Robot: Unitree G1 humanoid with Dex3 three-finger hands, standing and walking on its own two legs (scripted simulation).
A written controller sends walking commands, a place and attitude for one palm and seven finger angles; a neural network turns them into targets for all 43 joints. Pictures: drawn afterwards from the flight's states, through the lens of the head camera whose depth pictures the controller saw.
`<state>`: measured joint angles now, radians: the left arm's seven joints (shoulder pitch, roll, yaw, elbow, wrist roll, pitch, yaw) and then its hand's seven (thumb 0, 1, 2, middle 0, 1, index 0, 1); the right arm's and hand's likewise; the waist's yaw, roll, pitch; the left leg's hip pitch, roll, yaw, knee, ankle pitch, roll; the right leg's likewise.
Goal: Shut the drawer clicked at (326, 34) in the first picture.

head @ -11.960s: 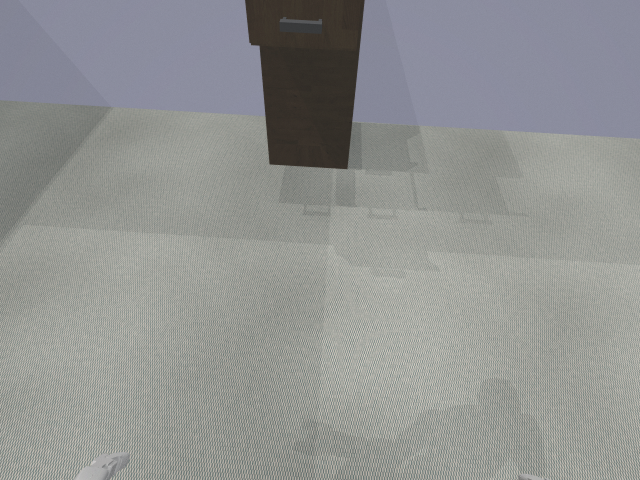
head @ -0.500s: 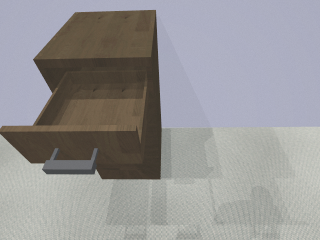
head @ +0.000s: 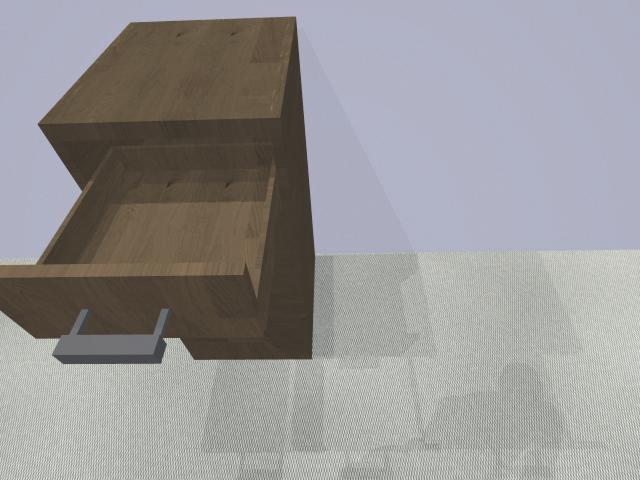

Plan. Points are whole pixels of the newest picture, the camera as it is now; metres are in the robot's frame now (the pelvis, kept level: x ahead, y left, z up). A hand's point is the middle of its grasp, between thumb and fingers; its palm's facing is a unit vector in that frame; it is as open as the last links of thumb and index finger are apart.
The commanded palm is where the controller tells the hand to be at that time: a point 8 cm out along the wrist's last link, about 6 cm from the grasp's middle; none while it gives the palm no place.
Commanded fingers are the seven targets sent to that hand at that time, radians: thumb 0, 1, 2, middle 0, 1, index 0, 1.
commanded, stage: shuffle to correct the standing spot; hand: left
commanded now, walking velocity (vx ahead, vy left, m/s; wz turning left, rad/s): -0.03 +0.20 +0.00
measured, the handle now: (117, 332) +0.29 +0.29 +0.02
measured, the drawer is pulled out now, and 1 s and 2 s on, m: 0.29 0.29 0.29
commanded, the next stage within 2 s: come to a stop and stand still in 0.36 s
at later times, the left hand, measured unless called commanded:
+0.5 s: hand out of the picture +0.02 +0.23 -0.18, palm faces +0.07 -0.97 -0.25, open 7.4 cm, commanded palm none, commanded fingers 0.00 0.90 0.90 -0.20 -0.30 -0.20 -0.30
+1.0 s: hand out of the picture -0.02 +0.20 -0.18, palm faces -0.01 -0.98 -0.19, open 7.3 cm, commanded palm none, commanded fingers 0.00 0.90 0.90 -0.20 -0.30 -0.20 -0.30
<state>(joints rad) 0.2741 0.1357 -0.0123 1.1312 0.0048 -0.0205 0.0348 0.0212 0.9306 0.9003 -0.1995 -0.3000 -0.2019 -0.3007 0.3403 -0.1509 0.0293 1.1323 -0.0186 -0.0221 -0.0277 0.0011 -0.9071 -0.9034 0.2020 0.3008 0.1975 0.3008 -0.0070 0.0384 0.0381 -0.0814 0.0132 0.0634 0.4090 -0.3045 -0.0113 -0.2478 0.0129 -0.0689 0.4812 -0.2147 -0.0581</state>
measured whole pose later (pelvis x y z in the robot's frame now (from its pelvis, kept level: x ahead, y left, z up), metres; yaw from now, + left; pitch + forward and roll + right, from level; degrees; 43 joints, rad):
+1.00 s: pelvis -0.03 +0.03 -0.01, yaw +0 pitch -2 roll -1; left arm 0.29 0.15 -0.02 1.08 0.01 -0.02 0.05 0.01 0.93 0.90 -0.20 -0.30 -0.20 -0.30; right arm 0.28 -0.16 0.00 1.07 -0.02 0.00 -0.02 0.01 -0.92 -0.90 0.20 0.30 0.20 0.30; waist -0.02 0.00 0.05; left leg -0.20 0.02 0.06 0.56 -0.31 0.01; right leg -0.20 0.04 -0.08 0.51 -0.28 -0.06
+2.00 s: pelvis -0.03 +0.08 +0.00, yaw -1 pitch -1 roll +0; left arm 0.34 0.11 -0.02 1.10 0.01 -0.01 0.05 0.01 0.91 0.90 -0.20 -0.30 -0.20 -0.30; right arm 0.31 -0.12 0.02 1.14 -0.01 -0.03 -0.03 0.00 -0.91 -0.90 0.20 0.30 0.20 0.30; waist 0.00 -0.02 0.02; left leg -0.16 -0.06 0.10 0.41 -0.24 0.09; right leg -0.19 -0.03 -0.04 0.44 -0.23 0.02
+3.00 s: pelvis -0.06 +0.03 -0.07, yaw +5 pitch +9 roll -2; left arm 0.50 0.24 0.19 -0.09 -0.31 -0.45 -0.32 0.02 0.90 0.90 -0.65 -0.79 -0.65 -0.79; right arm 0.14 -0.23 0.03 0.52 0.04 -0.25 -0.03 0.01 -0.90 -0.90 0.20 0.30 0.20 0.30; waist 0.05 0.04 -0.12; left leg -0.72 0.00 -0.03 1.04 -0.48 0.02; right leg -0.68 0.04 -0.17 0.97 -0.46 -0.08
